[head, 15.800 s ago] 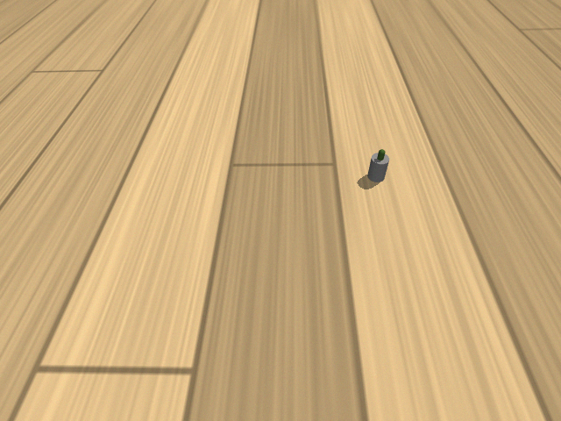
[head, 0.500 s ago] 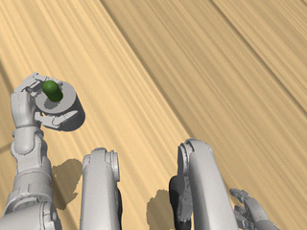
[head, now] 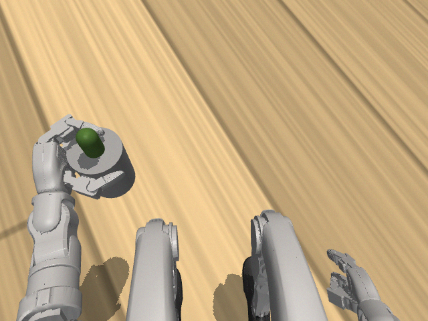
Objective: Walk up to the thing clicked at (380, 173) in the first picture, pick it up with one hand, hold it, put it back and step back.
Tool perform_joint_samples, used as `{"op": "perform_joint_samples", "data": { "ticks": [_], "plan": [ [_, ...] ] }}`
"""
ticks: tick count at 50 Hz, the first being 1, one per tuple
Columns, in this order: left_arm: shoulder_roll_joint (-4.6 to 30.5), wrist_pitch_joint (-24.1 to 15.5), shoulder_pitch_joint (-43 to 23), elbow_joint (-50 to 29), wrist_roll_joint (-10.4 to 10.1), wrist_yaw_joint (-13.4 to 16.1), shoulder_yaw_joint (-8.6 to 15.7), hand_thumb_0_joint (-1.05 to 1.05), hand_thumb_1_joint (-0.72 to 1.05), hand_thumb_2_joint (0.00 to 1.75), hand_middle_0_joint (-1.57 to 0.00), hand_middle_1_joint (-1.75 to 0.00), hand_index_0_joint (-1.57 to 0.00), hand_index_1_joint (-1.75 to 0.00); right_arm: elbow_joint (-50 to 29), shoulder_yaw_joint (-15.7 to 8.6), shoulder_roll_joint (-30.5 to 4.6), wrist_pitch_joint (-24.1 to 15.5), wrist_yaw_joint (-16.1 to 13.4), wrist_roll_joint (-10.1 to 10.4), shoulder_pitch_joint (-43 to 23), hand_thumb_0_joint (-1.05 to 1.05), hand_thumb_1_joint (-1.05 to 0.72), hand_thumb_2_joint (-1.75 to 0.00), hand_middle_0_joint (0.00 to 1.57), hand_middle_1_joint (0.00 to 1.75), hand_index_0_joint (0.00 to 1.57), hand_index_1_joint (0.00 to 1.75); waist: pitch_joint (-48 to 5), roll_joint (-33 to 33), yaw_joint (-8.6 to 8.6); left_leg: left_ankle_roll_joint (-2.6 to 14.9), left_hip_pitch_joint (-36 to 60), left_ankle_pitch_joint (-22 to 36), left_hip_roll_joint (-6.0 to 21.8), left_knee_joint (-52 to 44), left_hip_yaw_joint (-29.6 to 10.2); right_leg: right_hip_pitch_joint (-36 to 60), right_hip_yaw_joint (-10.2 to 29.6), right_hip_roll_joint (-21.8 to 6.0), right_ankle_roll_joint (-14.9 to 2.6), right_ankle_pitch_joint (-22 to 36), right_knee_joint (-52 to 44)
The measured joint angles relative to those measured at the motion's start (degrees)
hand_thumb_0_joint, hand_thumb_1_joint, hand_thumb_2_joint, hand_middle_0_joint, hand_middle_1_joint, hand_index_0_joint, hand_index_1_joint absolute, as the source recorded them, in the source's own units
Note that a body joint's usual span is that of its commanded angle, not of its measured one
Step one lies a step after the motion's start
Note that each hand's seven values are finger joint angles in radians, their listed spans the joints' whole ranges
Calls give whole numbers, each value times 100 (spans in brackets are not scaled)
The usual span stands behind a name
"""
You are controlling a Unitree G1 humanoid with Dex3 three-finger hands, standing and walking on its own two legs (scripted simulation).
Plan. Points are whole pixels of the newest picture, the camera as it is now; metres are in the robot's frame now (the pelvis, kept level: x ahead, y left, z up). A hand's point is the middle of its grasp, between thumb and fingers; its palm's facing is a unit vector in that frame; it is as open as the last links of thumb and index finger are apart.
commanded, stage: lift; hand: left
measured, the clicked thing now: (101, 159) +0.41 +0.21 -0.03
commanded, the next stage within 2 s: hold in 1.62 s
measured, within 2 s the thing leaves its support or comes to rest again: neither
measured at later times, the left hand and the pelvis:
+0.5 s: hand (31, 101) +0.39 +0.20 +0.18, palm faces +0.14 -0.99 -0.04, open 9.6 cm; pelvis +0.04 +0.00 +0.15, yaw +1 degrees
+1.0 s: hand out of the picture +0.39 +0.19 +0.26, palm faces +0.14 -0.99 -0.05, open 9.6 cm; pelvis +0.05 +0.00 +0.23, yaw +2 degrees
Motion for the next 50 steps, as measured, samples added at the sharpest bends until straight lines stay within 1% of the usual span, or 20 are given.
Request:
{"op": "perform_joint_samples", "data": {
  "ticks": [2,5,8,11,13,16,18,20,23,26,31,33,36,41,45,50],
  "plan": [
    [-42,85,152,-263,-38,61,-104,-3,-47,95,-62,-87,-90,-107,-2,-16,16,-12,-40,44,5,1,-92,-90,21,30,20,30,-3,5,39,4,220,11,2,-199,18,218,5,-2,4,7,-193],
    [-139,178,288,-383,-109,171,-182,-3,-47,95,-63,-87,-90,-107,15,-6,41,-34,-82,101,7,1,-92,-90,21,30,20,30,-24,4,89,11,567,38,13,-522,43,557,8,2,7,33,-509],
    [-179,384,460,-612,-42,295,-255,-3,-47,95,-63,-87,-90,-107,-37,-9,78,-38,-120,134,19,1,-92,-90,21,30,20,30,-24,20,107,11,911,70,21,-834,42,909,-13,6,6,66,-828],
    [-138,563,688,-1003,21,387,-423,-3,-47,95,-62,-88,-90,-108,-52,-25,122,-51,-175,158,46,1,-91,-90,21,30,20,30,2,30,128,8,1328,100,32,-1175,51,1328,-23,13,7,98,-1172],
    [-161,595,808,-1140,-38,447,-519,-3,-47,95,-62,-88,-90,-108,-24,-18,141,-74,-205,183,83,1,-91,-90,21,30,20,30,-4,45,147,11,1632,125,35,-1430,62,1635,-27,13,12,123,-1428],
    [-289,666,924,-1149,-131,528,-554,-3,-47,95,-62,-89,-90,-108,29,14,169,-109,-237,212,144,1,-91,-90,21,30,20,30,-31,60,169,22,2104,171,53,-1827,72,2112,-41,29,21,178,-1841],
    [-317,771,1018,-1211,-98,589,-601,-3,-47,95,-62,-89,-90,-108,33,30,191,-126,-254,218,195,1,-91,-90,21,30,20,30,-41,62,167,26,2425,205,68,-2084,73,2439,-54,43,24,220,-2113],
    [-290,842,1133,-1322,-30,633,-704,-3,-47,95,-62,-89,-90,-108,35,35,214,-151,-278,215,246,1,-91,-90,21,30,20,30,-24,57,157,26,2767,242,78,-2344,79,2786,-62,52,27,265,-2383],
    [-290,795,1217,-1284,-7,655,-799,-3,-47,96,-61,-90,-90,-109,63,38,234,-188,-294,211,323,1,-91,-90,21,30,20,30,4,39,153,29,3254,320,84,-2737,100,3274,-61,58,31,348,-2783],
    [-348,769,1203,-1122,-55,667,-781,-3,-47,96,-61,-90,-90,-109,75,49,236,-216,-280,203,395,1,-91,-90,21,30,20,30,24,24,145,31,3644,406,86,-3077,109,3672,-68,62,34,437,-3133],
    [-285,737,1179,-975,21,638,-803,-3,-47,96,-61,-90,-90,-109,84,46,239,-237,-256,174,464,1,-90,-89,21,30,20,30,167,-15,135,32,4205,536,97,-3534,128,4235,-70,77,37,575,-3602],
    [-297,724,1217,-988,-5,628,-841,-3,-47,96,-61,-90,-90,-109,90,43,234,-245,-242,166,506,1,-91,-90,21,30,20,30,219,-16,147,33,4402,591,96,-3707,135,4436,-71,76,40,632,-3779],
    [-363,699,1286,-952,-27,603,-885,-3,-47,96,-61,-90,-90,-109,132,46,223,-248,-222,159,558,1,-91,-90,21,30,20,30,270,-4,175,40,4684,670,96,-3959,153,4718,-64,79,48,717,-4039],
    [-390,698,1346,-889,47,623,-990,-3,-47,96,-61,-90,-90,-109,178,69,236,-257,-229,130,603,1,-91,-90,21,30,20,30,358,10,193,46,5102,798,86,-4334,192,5123,-40,72,56,842,-4399],
    [-442,665,1335,-842,15,661,-985,-3,-47,96,-61,-90,-90,-109,200,103,277,-262,-240,110,623,1,-91,-90,21,30,20,30,427,3,198,45,5401,891,82,-4602,216,5408,-27,70,54,926,-4645],
    [-471,611,1322,-818,54,699,-1015,-3,-47,96,-61,-90,-90,-109,214,131,326,-249,-248,91,652,1,-92,-90,21,30,20,30,495,-8,205,35,5750,996,77,-4920,226,5747,-29,69,45,1018,-4942]
  ]
}}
